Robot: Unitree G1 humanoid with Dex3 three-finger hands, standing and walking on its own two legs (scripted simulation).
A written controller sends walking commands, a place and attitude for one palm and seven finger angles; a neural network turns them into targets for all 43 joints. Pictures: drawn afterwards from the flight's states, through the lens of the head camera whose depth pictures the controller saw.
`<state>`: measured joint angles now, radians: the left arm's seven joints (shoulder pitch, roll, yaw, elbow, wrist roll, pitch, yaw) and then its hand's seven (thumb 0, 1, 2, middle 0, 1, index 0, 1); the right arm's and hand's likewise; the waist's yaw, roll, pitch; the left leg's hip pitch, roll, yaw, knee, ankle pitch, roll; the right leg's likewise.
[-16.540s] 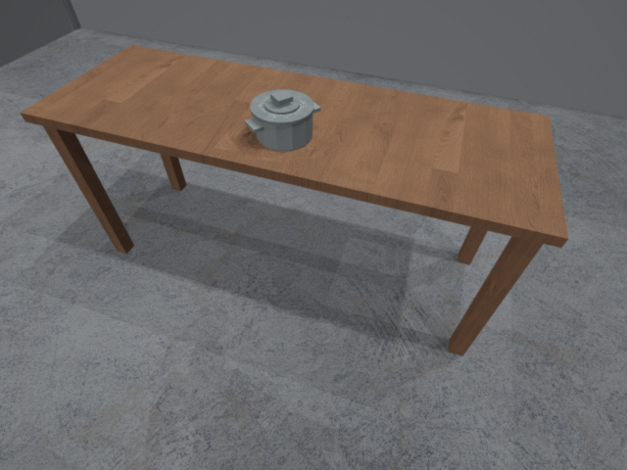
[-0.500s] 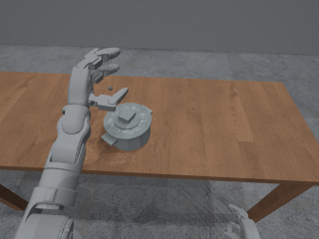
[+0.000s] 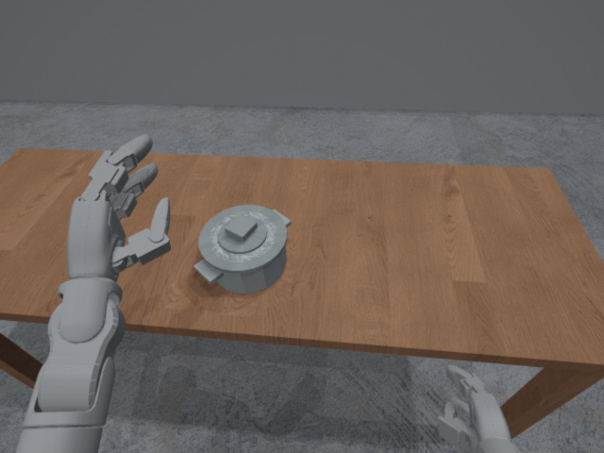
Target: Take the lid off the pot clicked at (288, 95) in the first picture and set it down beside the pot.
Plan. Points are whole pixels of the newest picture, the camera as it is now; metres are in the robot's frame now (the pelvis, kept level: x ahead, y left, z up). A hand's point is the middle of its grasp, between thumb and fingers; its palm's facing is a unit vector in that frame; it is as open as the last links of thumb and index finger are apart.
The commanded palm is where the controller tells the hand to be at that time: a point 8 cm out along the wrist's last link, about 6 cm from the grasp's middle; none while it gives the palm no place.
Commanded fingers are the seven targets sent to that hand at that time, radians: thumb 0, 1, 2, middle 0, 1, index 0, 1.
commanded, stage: draw the hand back to the body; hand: left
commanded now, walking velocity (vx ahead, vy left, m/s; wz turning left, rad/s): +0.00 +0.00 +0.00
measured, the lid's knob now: (241, 227) +0.49 +0.16 -0.01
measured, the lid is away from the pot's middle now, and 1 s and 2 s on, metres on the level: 0.00 0.00 0.00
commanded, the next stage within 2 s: come to a stop and stand still in 0.94 s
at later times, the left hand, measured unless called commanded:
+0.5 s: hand (98, 301) +0.22 +0.23 +0.16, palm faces +0.33 -0.89 -0.30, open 7.4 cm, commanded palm +0.16 +0.27 +0.18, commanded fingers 0.00 0.90 0.90 -0.20 -0.30 -0.20 -0.30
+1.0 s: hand (25, 358) +0.16 +0.27 +0.16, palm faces +0.41 -0.84 -0.35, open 7.4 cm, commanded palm +0.11 +0.31 +0.17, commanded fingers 0.00 0.90 0.90 -0.20 -0.30 -0.20 -0.30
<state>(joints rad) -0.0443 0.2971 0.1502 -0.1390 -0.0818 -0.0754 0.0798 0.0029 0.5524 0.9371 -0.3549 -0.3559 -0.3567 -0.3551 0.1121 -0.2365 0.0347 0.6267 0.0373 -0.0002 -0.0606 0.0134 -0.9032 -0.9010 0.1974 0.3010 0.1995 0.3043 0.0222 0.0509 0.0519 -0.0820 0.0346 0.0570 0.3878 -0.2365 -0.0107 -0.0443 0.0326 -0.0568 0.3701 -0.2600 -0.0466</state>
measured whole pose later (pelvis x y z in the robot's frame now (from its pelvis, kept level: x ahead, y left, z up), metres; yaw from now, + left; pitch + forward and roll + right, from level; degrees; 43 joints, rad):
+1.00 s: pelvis -0.01 +0.03 +0.00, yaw +1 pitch -5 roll -1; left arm 0.53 0.33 0.28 -0.48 -0.09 -0.09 0.11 0.01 0.89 0.90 -0.21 -0.30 -0.21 -0.31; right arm 0.15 -0.22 0.04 0.63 0.02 -0.08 -0.07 0.01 -0.90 -0.90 0.20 0.30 0.20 0.30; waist 0.07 0.06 0.03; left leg -0.11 0.00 0.05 0.44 -0.25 0.03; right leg -0.04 0.00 -0.07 0.37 -0.25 -0.01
